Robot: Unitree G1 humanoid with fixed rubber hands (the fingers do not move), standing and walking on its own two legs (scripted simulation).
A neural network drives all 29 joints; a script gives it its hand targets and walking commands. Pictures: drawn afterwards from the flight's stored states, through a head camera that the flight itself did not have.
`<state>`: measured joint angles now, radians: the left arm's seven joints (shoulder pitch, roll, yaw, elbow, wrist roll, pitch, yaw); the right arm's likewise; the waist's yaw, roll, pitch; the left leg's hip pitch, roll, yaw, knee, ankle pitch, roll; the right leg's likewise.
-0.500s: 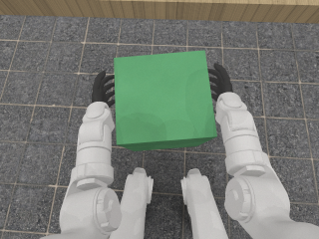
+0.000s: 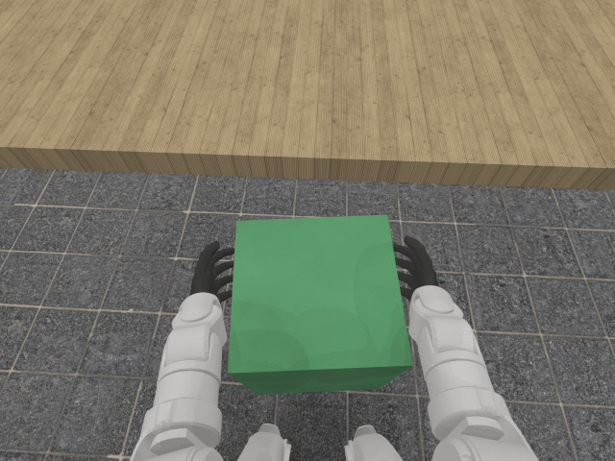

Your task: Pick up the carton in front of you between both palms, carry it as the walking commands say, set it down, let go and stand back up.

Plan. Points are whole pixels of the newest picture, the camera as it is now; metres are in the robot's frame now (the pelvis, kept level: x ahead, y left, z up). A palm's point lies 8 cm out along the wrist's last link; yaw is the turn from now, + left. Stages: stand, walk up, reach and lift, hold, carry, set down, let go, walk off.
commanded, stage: reach and lift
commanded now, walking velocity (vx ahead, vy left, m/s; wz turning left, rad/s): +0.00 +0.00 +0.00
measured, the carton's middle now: (314, 314) +0.35 +0.01 -0.10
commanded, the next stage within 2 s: hold in 1.44 s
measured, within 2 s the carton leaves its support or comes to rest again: neither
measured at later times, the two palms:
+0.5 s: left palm (177, 276) +0.32 +0.15 +0.10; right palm (467, 279) +0.32 -0.15 +0.10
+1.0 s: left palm (175, 272) +0.32 +0.15 +0.11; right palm (472, 274) +0.32 -0.15 +0.11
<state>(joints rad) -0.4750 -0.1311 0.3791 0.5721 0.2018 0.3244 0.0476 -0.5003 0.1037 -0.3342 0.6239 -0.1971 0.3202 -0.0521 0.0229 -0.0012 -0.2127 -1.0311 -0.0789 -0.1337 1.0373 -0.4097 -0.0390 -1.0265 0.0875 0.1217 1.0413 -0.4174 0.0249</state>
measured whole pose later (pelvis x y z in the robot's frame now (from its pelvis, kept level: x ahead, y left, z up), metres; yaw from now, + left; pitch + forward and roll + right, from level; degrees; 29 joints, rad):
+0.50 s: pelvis +0.03 +0.00 +0.08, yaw +0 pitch -1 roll +0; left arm -0.26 -0.15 0.26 0.40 0.25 0.57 0.02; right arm -0.25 0.15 -0.26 0.40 -0.25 0.57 -0.02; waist 0.00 0.00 -0.09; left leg -0.22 -0.05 -0.14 0.47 -0.23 -0.01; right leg -0.21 0.05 0.14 0.46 -0.24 0.01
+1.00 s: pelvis +0.02 +0.00 +0.08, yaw +0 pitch -4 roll +0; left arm -0.32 -0.17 0.30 0.37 0.30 0.63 -0.01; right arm -0.32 0.17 -0.29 0.37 -0.30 0.63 0.00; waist 0.00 0.00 0.00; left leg -0.16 -0.04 -0.14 0.44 -0.21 -0.02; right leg -0.15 0.04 0.14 0.44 -0.22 0.01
